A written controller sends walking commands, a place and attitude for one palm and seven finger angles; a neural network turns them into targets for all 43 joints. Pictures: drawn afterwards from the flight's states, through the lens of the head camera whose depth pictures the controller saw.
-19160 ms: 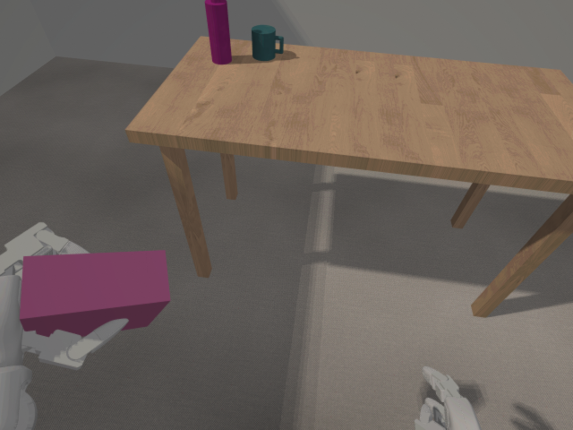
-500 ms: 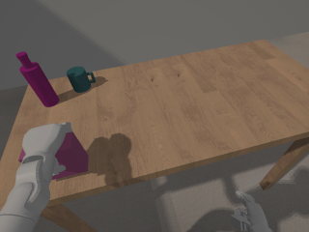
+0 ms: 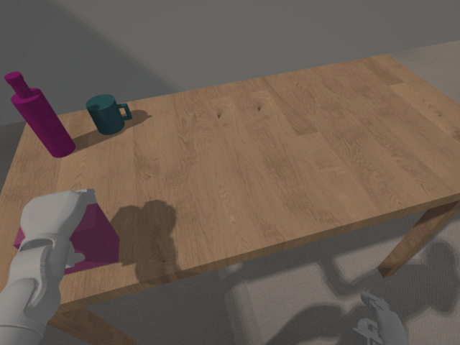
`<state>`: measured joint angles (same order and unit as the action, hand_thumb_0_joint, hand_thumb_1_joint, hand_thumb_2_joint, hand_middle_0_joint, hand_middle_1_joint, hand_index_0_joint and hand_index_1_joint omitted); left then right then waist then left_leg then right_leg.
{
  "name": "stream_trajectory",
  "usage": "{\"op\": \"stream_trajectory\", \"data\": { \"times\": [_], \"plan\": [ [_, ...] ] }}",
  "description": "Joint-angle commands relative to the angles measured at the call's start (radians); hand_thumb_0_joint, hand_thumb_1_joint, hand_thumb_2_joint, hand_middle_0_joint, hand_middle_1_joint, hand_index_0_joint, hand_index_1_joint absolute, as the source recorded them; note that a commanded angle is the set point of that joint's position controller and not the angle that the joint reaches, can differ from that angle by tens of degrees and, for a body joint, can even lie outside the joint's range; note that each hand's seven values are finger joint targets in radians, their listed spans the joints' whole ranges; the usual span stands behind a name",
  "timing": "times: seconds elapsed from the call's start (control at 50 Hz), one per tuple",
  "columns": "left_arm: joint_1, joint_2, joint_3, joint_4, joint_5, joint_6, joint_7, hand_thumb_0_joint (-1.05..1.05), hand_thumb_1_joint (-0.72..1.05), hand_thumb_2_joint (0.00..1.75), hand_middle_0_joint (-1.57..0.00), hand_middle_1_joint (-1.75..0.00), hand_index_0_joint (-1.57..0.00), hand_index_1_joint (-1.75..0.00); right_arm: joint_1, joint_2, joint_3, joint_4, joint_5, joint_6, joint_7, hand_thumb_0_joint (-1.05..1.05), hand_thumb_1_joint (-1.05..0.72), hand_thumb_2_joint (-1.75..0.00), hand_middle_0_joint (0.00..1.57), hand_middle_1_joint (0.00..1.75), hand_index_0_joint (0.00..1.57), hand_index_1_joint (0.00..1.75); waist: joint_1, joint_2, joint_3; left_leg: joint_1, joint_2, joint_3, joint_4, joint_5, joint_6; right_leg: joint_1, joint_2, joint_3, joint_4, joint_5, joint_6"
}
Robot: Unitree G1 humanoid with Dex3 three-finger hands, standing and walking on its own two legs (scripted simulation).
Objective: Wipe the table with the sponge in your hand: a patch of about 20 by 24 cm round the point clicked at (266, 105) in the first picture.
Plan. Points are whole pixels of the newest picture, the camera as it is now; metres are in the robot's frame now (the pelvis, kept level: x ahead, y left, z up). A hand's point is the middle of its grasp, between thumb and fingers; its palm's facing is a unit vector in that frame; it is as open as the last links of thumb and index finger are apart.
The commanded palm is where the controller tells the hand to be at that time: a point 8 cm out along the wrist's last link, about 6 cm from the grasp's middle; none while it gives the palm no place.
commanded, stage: lower the sponge onto the table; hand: left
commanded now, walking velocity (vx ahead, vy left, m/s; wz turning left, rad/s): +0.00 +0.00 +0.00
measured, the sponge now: (78, 246) +0.25 +0.33 +0.01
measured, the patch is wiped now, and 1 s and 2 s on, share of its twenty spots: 0.05 0.20 0.35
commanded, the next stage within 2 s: wipe forward along the first lane in 0.40 s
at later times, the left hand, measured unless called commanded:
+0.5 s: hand (74, 232) +0.26 +0.32 +0.05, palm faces -0.05 -0.04 -1.00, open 9.3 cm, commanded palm +0.24 +0.32 +0.10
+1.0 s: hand (77, 212) +0.30 +0.34 +0.05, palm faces -0.13 +0.02 -0.99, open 9.4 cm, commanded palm +0.29 +0.34 +0.08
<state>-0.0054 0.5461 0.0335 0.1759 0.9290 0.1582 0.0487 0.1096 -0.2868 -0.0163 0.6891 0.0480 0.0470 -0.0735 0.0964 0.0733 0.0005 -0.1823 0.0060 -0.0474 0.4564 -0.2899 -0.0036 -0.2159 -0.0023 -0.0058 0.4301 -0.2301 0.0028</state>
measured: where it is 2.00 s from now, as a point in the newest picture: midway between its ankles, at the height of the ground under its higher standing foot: outside the picture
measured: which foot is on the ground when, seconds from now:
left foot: down 0.00-1.00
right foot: down 0.00-1.00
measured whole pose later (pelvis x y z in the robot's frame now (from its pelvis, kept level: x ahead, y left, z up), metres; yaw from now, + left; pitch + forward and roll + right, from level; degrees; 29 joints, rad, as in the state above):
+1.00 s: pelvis -0.02 -0.01 -0.01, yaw +0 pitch +5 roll +0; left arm -0.34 0.58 0.03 0.59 1.00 0.12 0.07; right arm 0.16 -0.29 -0.01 0.71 0.06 0.07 -0.07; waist 0.06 0.06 -0.05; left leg -0.36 0.01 -0.06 0.55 -0.29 -0.01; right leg -0.40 0.01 -0.01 0.53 -0.23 -0.01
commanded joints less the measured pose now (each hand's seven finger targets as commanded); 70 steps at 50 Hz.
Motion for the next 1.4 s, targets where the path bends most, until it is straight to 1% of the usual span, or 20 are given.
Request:
{"op": "stream_trajectory", "data": {
  "times": [0.0,0.04,0.12,0.14,0.22,0.28,0.32,0.34,0.42,0.54,0.8,0.82,0.84,0.88,0.92,1.08,1.12,1.2,1.22,1.38],
  "plan": [
    [-0.223,0.236,0.139,-0.18,0.008,0.003,0.08,0.0,0.1,1.3,-1.2,-1.6,-1.2,-1.6,-0.125,-0.106,-0.048,-0.148,-0.002,-0.051,-0.002,0.0,-0.9,-0.9,0.2,0.3,0.2,0.3,-0.008,0.001,-0.249,0.029,-0.037,0.033,-0.027,0.389,0.042,0.118,0.024,-0.015,-0.013,0.302,-0.063],
    [-0.2,0.201,0.113,-0.194,-0.004,0.024,0.087,0.0,0.1,1.3,-1.2,-1.6,-1.2,-1.6,-0.137,-0.101,-0.044,-0.162,0.002,-0.056,0.002,0.0,-0.9,-0.9,0.2,0.3,0.2,0.3,-0.009,0.008,-0.263,0.029,-0.034,0.035,-0.023,0.394,0.043,0.124,0.023,-0.018,-0.004,0.304,-0.062],
    [-0.18,0.26,0.161,-0.19,0.003,0.058,0.09,0.0,0.1,1.3,-1.2,-1.6,-1.2,-1.6,-0.163,-0.111,-0.038,-0.163,0.002,-0.046,0.006,0.0,-0.9,-0.9,0.2,0.3,0.2,0.3,0.004,-0.008,-0.256,0.015,-0.036,0.025,-0.03,0.385,0.04,0.138,0.027,0.002,-0.004,0.308,-0.068],
    [-0.177,0.218,0.124,-0.184,0.004,0.064,0.09,0.0,0.1,1.3,-1.2,-1.6,-1.2,-1.6,-0.145,-0.103,-0.038,-0.165,0.001,-0.047,0.005,0.0,-0.9,-0.9,0.2,0.3,0.2,0.3,-0.006,-0.021,-0.255,0.006,-0.036,0.031,-0.027,0.379,0.044,0.14,0.021,-0.021,0.001,0.301,-0.061],
    [-0.171,0.233,0.139,-0.194,0.009,0.071,0.09,0.0,0.1,1.3,-1.2,-1.6,-1.2,-1.6,-0.166,-0.105,-0.036,-0.169,0.003,-0.044,0.009,0.0,-0.9,-0.9,0.2,0.3,0.2,0.3,0.004,-0.017,-0.244,0.015,-0.032,0.018,-0.033,0.389,0.04,0.128,0.03,-0.005,-0.002,0.288,-0.068],
    [-0.166,0.163,0.07,-0.164,0.008,0.08,0.083,0.0,0.1,1.3,-1.2,-1.6,-1.2,-1.6,-0.149,-0.101,-0.036,-0.165,0.001,-0.038,0.011,0.0,-0.9,-0.9,0.2,0.3,0.2,0.3,-0.013,-0.03,-0.207,0.001,-0.032,0.024,-0.034,0.349,0.039,0.105,0.025,-0.026,-0.01,0.262,-0.06],
    [-0.17,0.226,0.125,-0.147,0.009,0.087,0.084,0.0,0.1,1.3,-1.2,-1.6,-1.2,-1.6,-0.166,-0.109,-0.032,-0.162,0.004,-0.033,0.009,0.0,-0.9,-0.9,0.2,0.3,0.2,0.3,-0.003,-0.035,-0.197,-0.009,-0.036,0.018,-0.039,0.32,0.04,0.102,0.032,-0.002,-0.014,0.236,-0.068],
    [-0.197,0.167,0.068,-0.142,0.013,0.09,0.08,0.0,0.1,1.3,-1.2,-1.6,-1.2,-1.6,-0.155,-0.099,-0.03,-0.163,0.005,-0.032,0.01,0.0,-0.9,-0.9,0.2,0.3,0.2,0.3,-0.017,-0.04,-0.199,-0.014,-0.036,0.024,-0.038,0.317,0.041,0.099,0.027,-0.026,-0.009,0.231,-0.063],
    [-0.189,0.182,0.082,-0.138,0.021,0.092,0.077,0.0,0.1,1.3,-1.2,-1.6,-1.2,-1.6,-0.163,-0.103,-0.029,-0.165,0.005,-0.03,0.012,0.0,-0.9,-0.9,0.2,0.3,0.2,0.3,-0.004,-0.013,-0.203,-0.005,-0.035,0.014,-0.04,0.324,0.036,0.093,0.035,-0.01,-0.009,0.223,-0.072],
    [-0.245,0.135,0.031,-0.084,0.027,0.091,0.078,0.0,0.1,1.3,-1.2,-1.6,-1.2,-1.6,-0.14,-0.101,-0.031,-0.159,0.006,-0.028,0.008,0.0,-0.9,-0.9,0.2,0.3,0.2,0.3,-0.025,-0.058,-0.198,-0.027,-0.038,0.022,-0.031,0.278,0.04,0.067,0.032,-0.026,-0.005,0.195,-0.065],
    [-0.47,0.227,0.049,0.235,0.079,0.041,0.062,0.0,0.1,1.3,-1.2,-1.6,-1.2,-1.6,-0.06,-0.126,-0.035,-0.103,0.008,-0.021,-0.014,0.0,-0.9,-0.9,0.2,0.3,0.2,0.3,-0.057,-0.135,-0.176,-0.121,-0.054,0.044,0.005,0.14,0.047,-0.031,0.027,-0.015,-0.002,0.107,-0.055],
    [-0.482,0.289,0.1,0.253,0.081,0.03,0.064,0.0,0.1,1.3,-1.2,-1.6,-1.2,-1.6,-0.057,-0.134,-0.032,-0.103,0.011,-0.022,-0.014,0.0,-0.9,-0.9,0.2,0.3,0.2,0.3,-0.048,-0.112,-0.185,-0.128,-0.054,0.041,0.004,0.134,0.046,-0.03,0.031,0.002,-0.002,0.095,-0.062],
    [-0.522,0.244,0.051,0.267,0.086,0.018,0.061,0.0,0.1,1.3,-1.2,-1.6,-1.2,-1.6,-0.043,-0.127,-0.033,-0.104,0.012,-0.022,-0.015,0.0,-0.9,-0.9,0.2,0.3,0.2,0.3,-0.066,-0.114,-0.206,-0.132,-0.056,0.048,0.017,0.132,0.048,-0.031,0.026,-0.008,0.008,0.103,-0.055],
    [-0.511,0.245,0.055,0.322,0.092,-0.001,0.059,0.0,0.1,1.3,-1.2,-1.6,-1.2,-1.6,-0.023,-0.13,-0.039,-0.102,0.009,-0.021,-0.013,0.0,-0.9,-0.9,0.2,0.3,0.2,0.3,-0.062,-0.119,-0.21,-0.15,-0.054,0.05,0.027,0.136,0.048,-0.037,0.024,-0.009,0.015,0.122,-0.055],
    [-0.521,0.296,0.094,0.361,0.095,-0.021,0.06,0.0,0.1,1.3,-1.2,-1.6,-1.2,-1.6,-0.014,-0.138,-0.038,-0.103,0.011,-0.019,-0.013,0.0,-0.9,-0.9,0.2,0.3,0.2,0.3,-0.057,-0.108,-0.219,-0.173,-0.054,0.049,0.033,0.122,0.049,-0.04,0.026,0.007,0.015,0.114,-0.059],
    [-0.621,0.332,0.104,0.516,0.108,-0.104,0.088,0.0,0.1,1.3,-1.2,-1.6,-1.2,-1.6,0.072,-0.146,-0.057,-0.09,0.012,-0.016,-0.01,0.0,-0.9,-0.9,0.2,0.3,0.2,0.3,-0.089,-0.128,-0.249,-0.262,-0.048,0.061,0.077,0.067,0.057,-0.08,0.019,0.008,0.038,0.081,-0.042],
    [-0.65,0.389,0.147,0.547,0.111,-0.123,0.1,0.0,0.1,1.3,-1.2,-1.6,-1.2,-1.6,0.082,-0.153,-0.058,-0.084,0.013,-0.013,-0.01,0.0,-0.9,-0.9,0.2,0.3,0.2,0.3,-0.082,-0.116,-0.254,-0.279,-0.045,0.058,0.077,0.053,0.059,-0.088,0.019,0.018,0.037,0.062,-0.046],
    [-0.707,0.389,0.125,0.634,0.121,-0.141,0.121,0.0,0.1,1.3,-1.2,-1.6,-1.2,-1.6,0.115,-0.155,-0.064,-0.068,0.016,-0.012,-0.005,0.0,-0.9,-0.9,0.2,0.3,0.2,0.3,-0.102,-0.125,-0.257,-0.316,-0.043,0.062,0.091,0.014,0.062,-0.116,0.018,0.015,0.043,0.022,-0.039],
    [-0.729,0.437,0.158,0.638,0.127,-0.149,0.126,0.0,0.1,1.3,-1.2,-1.6,-1.2,-1.6,0.121,-0.16,-0.063,-0.061,0.016,-0.01,-0.004,0.0,-0.9,-0.9,0.2,0.3,0.2,0.3,-0.096,-0.098,-0.274,-0.318,-0.042,0.057,0.089,0.02,0.06,-0.116,0.021,0.02,0.049,0.021,-0.045],
    [-0.889,0.446,0.096,0.77,0.157,-0.154,0.144,0.0,0.1,1.3,-1.2,-1.6,-1.2,-1.6,0.169,-0.164,-0.058,-0.043,0.021,-0.009,-0.001,0.0,-0.9,-0.9,0.2,0.3,0.2,0.3,-0.141,-0.08,-0.259,-0.367,-0.038,0.049,0.104,-0.058,0.064,-0.199,0.025,0.012,0.055,-0.075,-0.043]
  ]
}}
